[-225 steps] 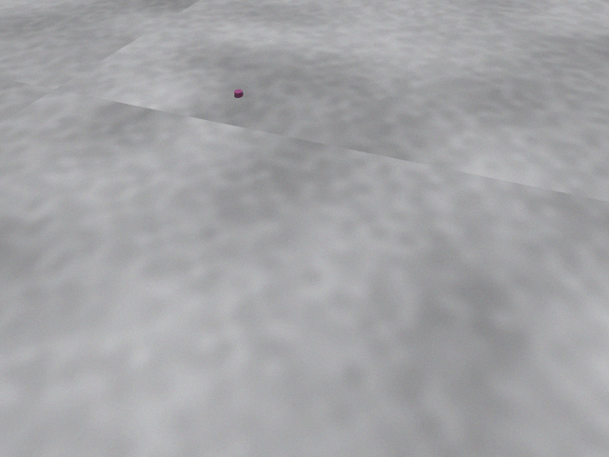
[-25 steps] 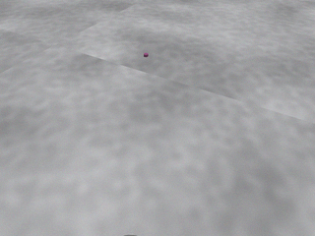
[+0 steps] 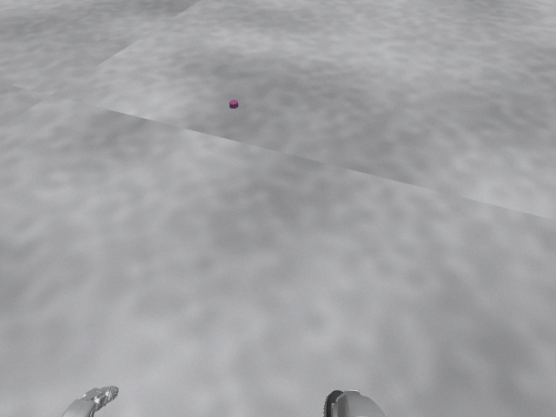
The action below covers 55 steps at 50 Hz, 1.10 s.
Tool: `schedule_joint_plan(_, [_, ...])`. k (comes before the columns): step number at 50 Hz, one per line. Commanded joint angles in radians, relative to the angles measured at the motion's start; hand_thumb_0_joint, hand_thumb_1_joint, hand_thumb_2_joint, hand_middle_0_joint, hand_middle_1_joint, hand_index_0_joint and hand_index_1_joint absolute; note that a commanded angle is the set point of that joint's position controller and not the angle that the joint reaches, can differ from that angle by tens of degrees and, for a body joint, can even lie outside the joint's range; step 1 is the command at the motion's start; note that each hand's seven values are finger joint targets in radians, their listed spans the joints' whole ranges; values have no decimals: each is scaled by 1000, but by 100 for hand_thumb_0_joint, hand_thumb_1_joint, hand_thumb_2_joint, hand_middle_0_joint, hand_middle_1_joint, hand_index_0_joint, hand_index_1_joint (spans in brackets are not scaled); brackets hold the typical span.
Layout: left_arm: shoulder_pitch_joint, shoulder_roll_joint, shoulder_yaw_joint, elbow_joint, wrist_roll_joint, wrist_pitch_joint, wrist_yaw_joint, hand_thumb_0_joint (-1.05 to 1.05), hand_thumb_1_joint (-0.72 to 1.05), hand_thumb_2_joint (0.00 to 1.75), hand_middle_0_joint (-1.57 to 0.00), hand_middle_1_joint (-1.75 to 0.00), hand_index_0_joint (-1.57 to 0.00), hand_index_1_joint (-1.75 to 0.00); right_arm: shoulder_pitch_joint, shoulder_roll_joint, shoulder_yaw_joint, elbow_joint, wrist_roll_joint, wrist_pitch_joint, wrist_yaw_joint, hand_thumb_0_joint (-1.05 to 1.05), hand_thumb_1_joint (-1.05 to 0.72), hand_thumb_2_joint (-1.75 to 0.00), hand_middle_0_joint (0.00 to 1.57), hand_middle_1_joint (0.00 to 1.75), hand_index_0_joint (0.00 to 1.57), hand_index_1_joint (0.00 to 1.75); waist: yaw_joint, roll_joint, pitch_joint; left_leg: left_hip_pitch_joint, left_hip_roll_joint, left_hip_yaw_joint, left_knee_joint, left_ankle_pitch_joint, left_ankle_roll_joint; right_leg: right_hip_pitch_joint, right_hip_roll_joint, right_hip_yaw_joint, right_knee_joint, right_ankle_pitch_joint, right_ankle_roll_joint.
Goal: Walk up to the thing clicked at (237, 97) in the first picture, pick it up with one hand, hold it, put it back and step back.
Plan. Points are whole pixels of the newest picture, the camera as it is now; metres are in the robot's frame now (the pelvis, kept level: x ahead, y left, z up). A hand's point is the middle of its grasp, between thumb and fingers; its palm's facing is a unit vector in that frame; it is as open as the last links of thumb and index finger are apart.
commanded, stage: walk up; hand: left
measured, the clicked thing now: (233, 104) +2.09 +0.25 -0.75
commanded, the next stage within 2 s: none
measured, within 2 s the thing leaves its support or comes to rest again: neither
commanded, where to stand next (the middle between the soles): +1.70 -0.01 m, yaw +2 degrees
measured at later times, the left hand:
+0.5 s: hand (134, 319) +0.34 +0.30 -0.17, palm faces +0.04 -0.94 -0.35, open 7.4 cm
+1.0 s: hand (188, 162) +0.77 +0.24 -0.13, palm faces -0.02 -0.92 -0.39, open 7.4 cm
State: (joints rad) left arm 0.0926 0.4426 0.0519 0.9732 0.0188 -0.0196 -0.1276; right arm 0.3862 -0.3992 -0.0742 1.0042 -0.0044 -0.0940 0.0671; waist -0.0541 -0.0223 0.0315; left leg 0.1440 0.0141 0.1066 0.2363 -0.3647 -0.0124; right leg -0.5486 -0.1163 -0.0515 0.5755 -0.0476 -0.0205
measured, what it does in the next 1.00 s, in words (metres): walks ahead: right foot, then left foot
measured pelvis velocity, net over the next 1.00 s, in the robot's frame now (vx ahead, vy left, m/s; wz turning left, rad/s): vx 0.64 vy -0.03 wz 0.02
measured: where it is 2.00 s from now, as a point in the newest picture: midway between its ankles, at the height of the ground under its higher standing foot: (285, 211)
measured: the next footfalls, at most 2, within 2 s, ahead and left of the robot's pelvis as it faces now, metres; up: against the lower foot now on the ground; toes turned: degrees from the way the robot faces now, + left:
right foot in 0.06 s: +0.23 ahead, -0.14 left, +0.00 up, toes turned -6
left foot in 0.48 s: +0.50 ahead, +0.14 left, +0.00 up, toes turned +9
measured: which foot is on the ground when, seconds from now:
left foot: down 0.00-0.08, up 0.10-0.46, down 0.48-0.94, up 0.96-1.00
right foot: up 0.00-0.04, down 0.06-0.50, up 0.52-0.90, down 0.92-1.00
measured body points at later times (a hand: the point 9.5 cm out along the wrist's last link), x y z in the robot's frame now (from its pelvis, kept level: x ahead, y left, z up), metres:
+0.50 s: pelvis +0.34 +0.01 -0.02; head +0.34 +0.04 +0.43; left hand +0.34 +0.35 -0.15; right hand +0.50 -0.31 -0.09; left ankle +0.46 +0.13 -0.74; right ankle +0.20 -0.14 -0.72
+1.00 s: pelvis +0.64 -0.03 -0.02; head +0.65 -0.05 +0.43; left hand +0.77 +0.29 -0.10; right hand +0.66 -0.36 -0.14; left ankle +0.49 +0.12 -0.68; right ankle +0.73 -0.13 -0.73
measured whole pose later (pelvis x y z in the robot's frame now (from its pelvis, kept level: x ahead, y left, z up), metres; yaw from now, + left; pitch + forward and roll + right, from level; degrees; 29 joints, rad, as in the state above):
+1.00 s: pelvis +0.64 -0.03 -0.02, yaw +1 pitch -2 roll +1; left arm 0.14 0.41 0.07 0.90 0.01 -0.08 -0.08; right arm 0.34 -0.43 -0.07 0.96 0.00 -0.05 0.03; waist -0.02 0.03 0.06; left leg -0.16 0.08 0.03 0.97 -0.48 0.01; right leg -0.42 -0.05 -0.10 0.67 -0.21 -0.04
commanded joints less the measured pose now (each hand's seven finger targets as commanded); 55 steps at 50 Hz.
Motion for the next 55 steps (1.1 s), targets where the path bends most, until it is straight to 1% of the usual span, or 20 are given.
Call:
schedule_joint_plan(1, [-85, 153, 53, -96, -13, -43, 23, 0, 90, 90, -20, -30, -20, -30, -65, -308, -77, -106, -11, -20, -36, 0, -90, -90, 20, 30, 20, 30, 66, 78, -37, -148, 198, -37, 181, 616, 142, 274, 99, -105, -69, -61, -39])
schedule_joint_plan(3, [268, 251, 107, -17, -2, -51, 55, 0, 90, 90, -20, -30, -20, -30, -32, -237, -48, -122, -20, -14, -37, 0, -90, -90, 20, 30, 20, 30, 220, -64, -247, -432, 106, 2, 713, 459, 91, 775, 32, 39, -43, -247, -86])
schedule_joint_plan(4, [319, 352, 134, -29, 0, -60, 60, 0, 90, 90, -20, -30, -20, -30, 46, -153, -24, -155, 14, -18, -37, 0, -90, -90, 20, 30, 20, 30, 195, -297, -342, -740, -29, -15, 982, -75, 57, 1016, -300, 580, -202, -423, -193])
schedule_joint_plan(5, [267, 367, 137, -55, -20, -63, 66, 0, 90, 90, -20, -30, -20, -30, -33, -257, -44, -146, 14, -20, -49, 0, -90, -90, 20, 30, 20, 30, 208, -192, -301, -839, -3, -135, 1085, -124, 58, 947, -353, 725, -279, -389, -274])
schedule_joint_plan(7, [163, 290, 107, -84, -36, -70, 81, 0, 90, 90, -20, -30, -20, -30, -133, -254, -43, -138, 22, -31, -38, 0, -90, -90, 20, 30, 20, 30, 166, -47, -122, -801, 65, -206, 1081, 22, 66, 677, -261, 433, -284, -120, -247])
schedule_joint_plan(9, [75, 233, 87, -102, -26, -83, 82, 0, 90, 90, -20, -30, -20, -30, -86, -230, -37, -124, 15, -18, -24, 0, -90, -90, 20, 30, 20, 30, 80, -92, -21, -703, 115, -190, 896, 58, 67, 453, -185, 247, -331, -151, -189])
schedule_joint_plan(19, [64, 259, 79, -142, -7, -104, 55, 0, 90, 90, -20, -30, -20, -30, -251, -192, -53, -177, -12, 1, 34, 0, -90, -90, 20, 30, 20, 30, 74, -64, 19, -488, 104, -31, 358, 340, 0, 260, -102, 24, -374, -321, -171])
schedule_joint_plan(23, [121, 207, 49, -141, -3, -89, 67, 0, 90, 90, -20, -30, -20, -30, 21, -284, -94, -97, -32, -11, 7, 0, -90, -90, 20, 30, 20, 30, -63, 173, -131, -56, 47, -20, 323, 111, 86, 152, -34, -51, 173, 17, -110])
schedule_joint_plan(24, [154, 138, 27, -150, -10, -85, 74, 0, 90, 90, -20, -30, -20, -30, 163, -363, -122, -77, -48, -15, -13, 0, -90, -90, 20, 30, 20, 30, -123, 377, -194, 67, 216, -290, 233, -60, 134, -11, 61, -63, 517, -198, -67])
schedule_joint_plan(25, [200, 156, 33, -162, -37, -82, 84, 0, 90, 90, -20, -30, -20, -30, 111, -425, -126, -125, -23, -21, -19, 0, -90, -90, 20, 30, 20, 30, -81, 357, -218, 123, 434, -816, -16, -174, 217, -204, 198, 51, 655, -471, -35])
schedule_joint_plan(26, [174, 239, 37, -139, -24, -79, 96, 0, 90, 90, -20, -30, -20, -30, 20, -428, -134, -149, 9, -19, -20, 0, -90, -90, 20, 30, 20, 30, -52, 198, -202, 34, 468, -825, -44, -221, 264, -190, 106, 160, 715, -425, -47])
schedule_joint_plan(28, [188, 240, 38, -97, -33, -81, 85, 0, 90, 90, -20, -30, -20, -30, -105, -325, -92, -182, 13, -21, -29, 0, -90, -90, 20, 30, 20, 30, 17, 94, -91, -131, 349, -445, 23, -58, 206, -136, 22, 170, 641, -291, -23])
schedule_joint_plan(31, [226, 214, 42, -67, -25, -63, 59, 0, 90, 90, -20, -30, -20, -30, -165, -281, -66, -191, 10, -31, -26, 0, -90, -90, 20, 30, 20, 30, 64, 151, -18, -344, 285, -227, -29, 57, 198, 4, -24, 115, 473, -256, 17])
schedule_joint_plan(40, [-4, 156, 45, -139, -5, -56, 19, 0, 90, 90, -20, -30, -20, -30, -114, -294, -67, -180, 6, -34, -19, 0, -90, -90, 20, 30, 20, 30, 18, 137, 12, -258, 228, -75, -18, 237, 182, 49, 4, -4, 28, 1, 14])
schedule_joint_plan(45, [159, 194, 75, -77, -6, -63, 40, 0, 90, 90, -20, -30, -20, -30, -112, -272, -58, -181, -2, -16, -41, 0, -90, -90, 20, 30, 20, 30, 128, 19, -98, -321, 196, -3, 377, 466, 121, 445, 66, -39, -43, -77, -36])
schedule_joint_plan(46, [277, 250, 103, -51, 1, -70, 55, 0, 90, 90, -20, -30, -20, -30, -52, -212, -36, -177, -2, -15, -38, 0, -90, -90, 20, 30, 20, 30, 177, -134, -177, -473, 115, 28, 646, 348, 90, 644, 22, 65, -84, -226, -60])
schedule_joint_plan(47, [336, 336, 125, -65, 1, -77, 68, 0, 90, 90, -20, -30, -20, -30, 1, -135, -8, -201, 6, -15, -37, 0, -90, -90, 20, 30, 20, 30, 172, -339, -211, -696, 1, 11, 883, -99, 53, 785, -232, 473, -206, -389, -125])
schedule_joint_plan(48, [306, 374, 123, -79, -22, -75, 74, 0, 90, 90, -20, -30, -20, -30, -35, -236, -32, -186, 11, -10, -46, 0, -90, -90, 20, 30, 20, 30, 181, -255, -182, -806, -7, -73, 997, -161, 45, 755, -332, 728, -331, -428, -218])
schedule_joint_plan(52, [145, 249, 83, -120, -30, -82, 87, 0, 90, 90, -20, -30, -20, -30, -63, -234, -30, -126, 14, 1, -35, 0, -90, -90, 20, 30, 20, 30, 81, -106, -15, -718, 105, -167, 887, 35, 57, 444, -178, 304, -307, -153, -182])
schedule_joint_plan(55, [134, 223, 73, -144, -23, -95, 84, 0, 90, 90, -20, -30, -20, -30, -51, -229, -42, -116, -5, 16, -12, 0, -90, -90, 20, 30, 20, 30, 63, -97, 7, -674, 114, -131, 770, 101, 26, 358, -150, 197, -354, -148, -195])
